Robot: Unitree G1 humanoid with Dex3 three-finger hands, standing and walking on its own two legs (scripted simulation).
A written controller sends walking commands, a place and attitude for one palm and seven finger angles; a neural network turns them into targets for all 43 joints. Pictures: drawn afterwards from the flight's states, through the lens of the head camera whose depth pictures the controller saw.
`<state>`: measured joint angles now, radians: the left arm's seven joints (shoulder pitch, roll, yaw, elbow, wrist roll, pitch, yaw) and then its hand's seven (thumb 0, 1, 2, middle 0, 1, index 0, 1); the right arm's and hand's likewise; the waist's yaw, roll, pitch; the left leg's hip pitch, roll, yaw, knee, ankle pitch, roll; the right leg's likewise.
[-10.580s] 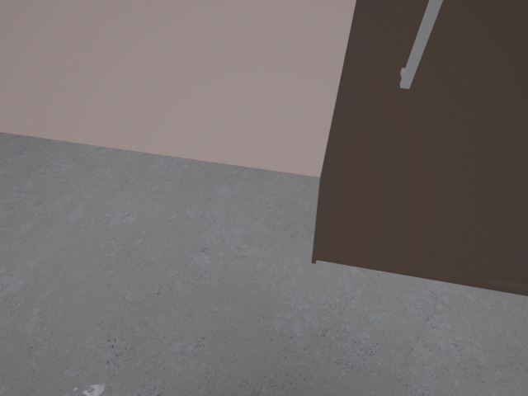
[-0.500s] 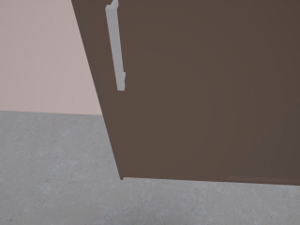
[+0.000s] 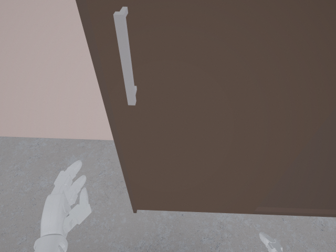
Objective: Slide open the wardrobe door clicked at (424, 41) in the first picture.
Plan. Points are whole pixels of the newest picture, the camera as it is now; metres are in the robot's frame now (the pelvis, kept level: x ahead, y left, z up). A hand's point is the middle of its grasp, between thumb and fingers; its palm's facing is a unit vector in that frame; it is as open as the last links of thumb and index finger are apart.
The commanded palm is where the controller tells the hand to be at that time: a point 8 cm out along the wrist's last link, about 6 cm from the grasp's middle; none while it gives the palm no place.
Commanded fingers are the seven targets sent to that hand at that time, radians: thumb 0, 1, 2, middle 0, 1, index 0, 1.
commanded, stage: raise the hand with hooked fingers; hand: left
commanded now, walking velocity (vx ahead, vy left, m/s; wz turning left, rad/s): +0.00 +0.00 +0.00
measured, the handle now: (128, 60) +0.48 +0.11 +0.25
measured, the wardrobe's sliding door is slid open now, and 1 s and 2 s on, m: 0.00 0.00 0.00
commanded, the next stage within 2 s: move the hooked fingers beside the handle in 1.88 s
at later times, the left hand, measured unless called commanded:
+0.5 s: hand (72, 199) +0.21 +0.20 +0.08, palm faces +0.00 -0.99 -0.10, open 10.4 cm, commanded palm +0.17 +0.26 +0.10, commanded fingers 0.00 0.04 0.53 -0.26 -0.86 -0.26 -0.86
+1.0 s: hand (32, 150) +0.25 +0.25 +0.19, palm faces +0.09 -0.99 -0.13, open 13.3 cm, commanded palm +0.22 +0.29 +0.20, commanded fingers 0.00 -0.50 0.30 -0.30 -1.20 -0.30 -1.20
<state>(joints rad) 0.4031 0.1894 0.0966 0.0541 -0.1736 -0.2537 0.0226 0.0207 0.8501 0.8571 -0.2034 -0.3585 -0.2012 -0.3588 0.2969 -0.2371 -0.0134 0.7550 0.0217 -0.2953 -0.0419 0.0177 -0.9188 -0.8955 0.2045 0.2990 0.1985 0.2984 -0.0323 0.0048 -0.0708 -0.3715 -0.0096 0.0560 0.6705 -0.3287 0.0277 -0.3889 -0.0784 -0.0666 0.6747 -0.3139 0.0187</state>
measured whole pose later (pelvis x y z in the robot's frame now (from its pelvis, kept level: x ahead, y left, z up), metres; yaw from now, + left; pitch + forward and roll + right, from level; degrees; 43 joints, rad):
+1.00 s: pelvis +0.02 -0.01 +0.01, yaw +1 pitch -3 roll -1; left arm 0.10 0.42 0.43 -0.11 -0.36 0.09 -0.39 -0.01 -0.33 0.37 -0.29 -1.09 -0.29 -1.09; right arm 0.22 -0.26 0.08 0.61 0.07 -0.33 -0.11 0.01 -0.90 -0.90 0.20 0.30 0.20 0.30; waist 0.07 0.04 -0.03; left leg -0.20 0.01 0.02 0.56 -0.32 0.01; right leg -0.18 -0.05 -0.11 0.52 -0.29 0.01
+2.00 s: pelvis +0.03 -0.03 +0.02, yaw +2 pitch -2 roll +0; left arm -0.24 0.57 0.52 0.06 -0.33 0.36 -0.48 -0.01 -0.50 0.30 -0.31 -1.20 -0.30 -1.20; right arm 0.19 -0.28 0.10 0.60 0.10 -0.23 -0.10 0.01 -0.90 -0.90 0.20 0.30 0.20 0.30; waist 0.06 0.07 -0.04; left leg -0.16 0.02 0.01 0.49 -0.29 -0.01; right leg -0.16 -0.04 -0.11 0.49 -0.28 -0.01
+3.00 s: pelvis +0.03 -0.02 +0.02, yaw +1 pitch -1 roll +0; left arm -0.47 0.46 0.36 0.24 -0.25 0.38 -0.30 -0.01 -0.50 0.30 -0.31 -1.20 -0.30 -1.20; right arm 0.20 -0.27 0.09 0.62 0.09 -0.16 -0.11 0.01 -0.90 -0.90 0.21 0.30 0.20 0.30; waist 0.02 0.05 -0.04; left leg -0.18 0.01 0.02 0.49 -0.29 0.01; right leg -0.19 -0.05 -0.10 0.49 -0.28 0.01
